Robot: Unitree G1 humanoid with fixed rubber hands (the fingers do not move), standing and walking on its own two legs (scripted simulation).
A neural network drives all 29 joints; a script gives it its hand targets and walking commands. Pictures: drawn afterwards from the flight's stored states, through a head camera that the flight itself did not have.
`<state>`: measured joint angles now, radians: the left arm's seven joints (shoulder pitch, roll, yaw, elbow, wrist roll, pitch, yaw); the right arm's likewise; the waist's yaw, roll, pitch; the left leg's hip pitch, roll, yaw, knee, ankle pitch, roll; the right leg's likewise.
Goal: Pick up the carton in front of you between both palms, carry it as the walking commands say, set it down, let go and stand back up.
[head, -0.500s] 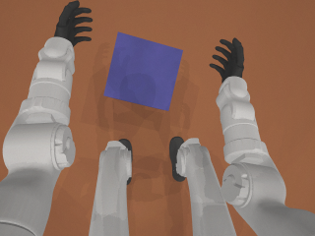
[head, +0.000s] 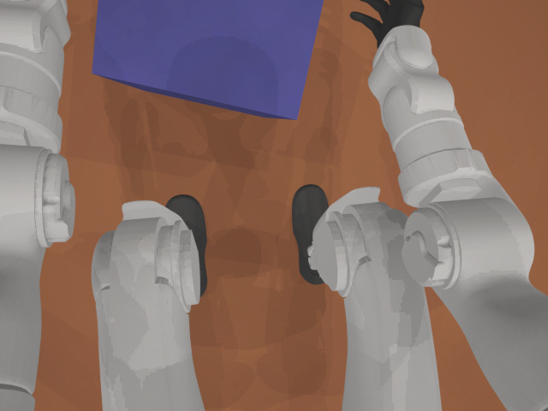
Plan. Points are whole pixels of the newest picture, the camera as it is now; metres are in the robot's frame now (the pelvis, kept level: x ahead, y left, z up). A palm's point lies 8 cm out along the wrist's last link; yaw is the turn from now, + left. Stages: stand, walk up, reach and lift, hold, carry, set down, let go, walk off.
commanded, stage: reach and lift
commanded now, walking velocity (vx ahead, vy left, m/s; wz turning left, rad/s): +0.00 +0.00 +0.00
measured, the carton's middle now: (216, 25) +0.52 +0.07 -0.27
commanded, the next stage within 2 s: none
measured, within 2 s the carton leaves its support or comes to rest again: leaves its support in 0.88 s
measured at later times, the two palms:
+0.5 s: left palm out of the picture +0.55 +0.22 -0.19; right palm (385, 28) +0.51 -0.13 -0.18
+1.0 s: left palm out of the picture +0.55 +0.20 -0.18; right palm (378, 5) +0.53 -0.10 -0.14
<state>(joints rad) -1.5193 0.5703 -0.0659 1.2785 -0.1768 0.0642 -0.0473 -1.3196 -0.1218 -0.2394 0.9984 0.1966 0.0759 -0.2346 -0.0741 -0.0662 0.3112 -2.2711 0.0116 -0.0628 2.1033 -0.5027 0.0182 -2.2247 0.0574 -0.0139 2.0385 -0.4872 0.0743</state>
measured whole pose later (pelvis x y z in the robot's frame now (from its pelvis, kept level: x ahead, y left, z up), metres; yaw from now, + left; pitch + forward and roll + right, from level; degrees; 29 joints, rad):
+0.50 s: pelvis +0.01 +0.01 -0.02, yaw -1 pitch +37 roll -6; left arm -1.51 0.52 -0.14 1.28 -0.19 0.05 -0.02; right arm -1.33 -0.12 -0.23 1.11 0.24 0.01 -0.21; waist -0.07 -0.08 0.30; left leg -2.29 0.02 -0.05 2.18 -0.54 0.03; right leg -2.24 0.07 -0.01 2.11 -0.52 0.09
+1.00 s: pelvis +0.02 +0.01 -0.03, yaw +1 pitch +39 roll -6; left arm -1.40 0.36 -0.09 1.12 -0.05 0.20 0.06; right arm -1.21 0.01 -0.51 0.85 0.06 0.14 -0.23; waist -0.06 -0.10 0.17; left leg -2.33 -0.01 -0.04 2.21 -0.55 0.03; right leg -2.27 0.09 0.03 2.15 -0.56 0.13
